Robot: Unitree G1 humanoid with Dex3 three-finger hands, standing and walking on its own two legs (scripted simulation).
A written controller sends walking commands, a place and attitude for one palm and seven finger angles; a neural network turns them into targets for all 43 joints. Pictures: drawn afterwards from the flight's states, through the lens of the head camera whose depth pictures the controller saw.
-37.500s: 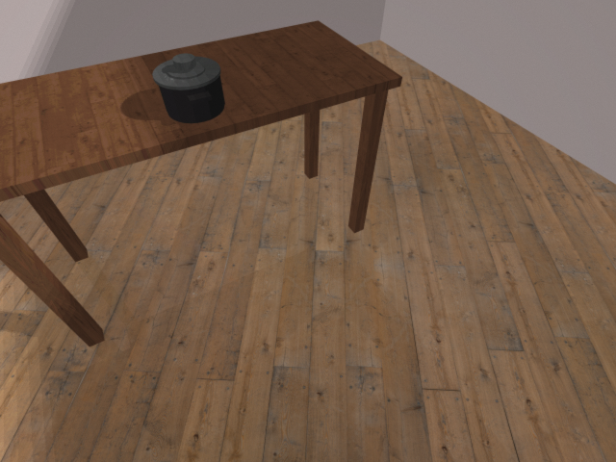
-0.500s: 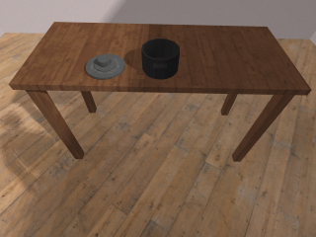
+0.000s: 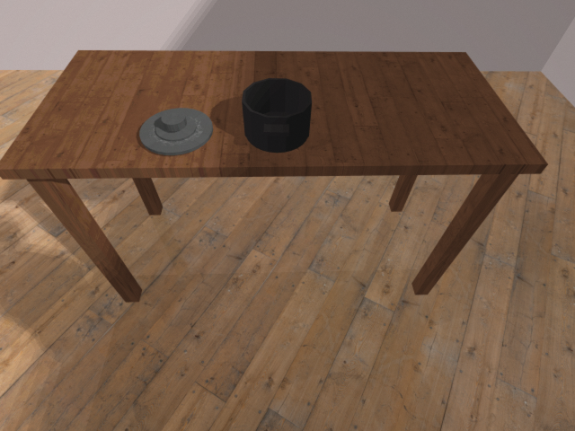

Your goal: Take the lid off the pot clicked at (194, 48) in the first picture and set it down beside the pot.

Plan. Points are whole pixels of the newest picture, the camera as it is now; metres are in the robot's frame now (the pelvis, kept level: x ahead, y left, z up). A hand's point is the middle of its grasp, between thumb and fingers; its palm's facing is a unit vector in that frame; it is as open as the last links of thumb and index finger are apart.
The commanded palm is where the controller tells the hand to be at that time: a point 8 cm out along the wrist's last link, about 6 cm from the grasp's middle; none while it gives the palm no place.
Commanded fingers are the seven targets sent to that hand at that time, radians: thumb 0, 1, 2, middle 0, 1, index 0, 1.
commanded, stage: look to check the result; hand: left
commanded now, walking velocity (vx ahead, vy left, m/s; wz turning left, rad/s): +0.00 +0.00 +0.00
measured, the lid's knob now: (174, 120) +0.73 +0.29 -0.02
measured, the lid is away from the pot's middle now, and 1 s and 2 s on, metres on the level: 0.23 0.23 0.23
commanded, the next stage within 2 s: stand and wait in 0.42 s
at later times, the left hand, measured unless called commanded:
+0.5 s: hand out of the picture +0.00 +0.18 -0.17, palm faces +0.04 -0.98 -0.20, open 7.3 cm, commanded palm none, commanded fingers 0.00 0.90 0.90 -0.20 -0.30 -0.20 -0.30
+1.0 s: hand out of the picture -0.02 +0.18 -0.17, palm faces +0.03 -0.98 -0.19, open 7.3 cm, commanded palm none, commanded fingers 0.00 0.90 0.90 -0.20 -0.30 -0.20 -0.30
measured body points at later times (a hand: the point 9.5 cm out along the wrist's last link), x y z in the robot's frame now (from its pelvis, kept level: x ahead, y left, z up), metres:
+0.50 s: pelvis -0.02 +0.01 +0.00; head +0.01 +0.01 +0.45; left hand +0.00 +0.23 -0.16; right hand -0.03 -0.21 -0.16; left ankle -0.06 +0.11 -0.74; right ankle -0.06 -0.11 -0.74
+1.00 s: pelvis -0.03 +0.01 +0.00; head +0.00 +0.01 +0.45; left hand -0.02 +0.23 -0.16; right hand -0.04 -0.20 -0.16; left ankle -0.06 +0.11 -0.74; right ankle -0.06 -0.11 -0.74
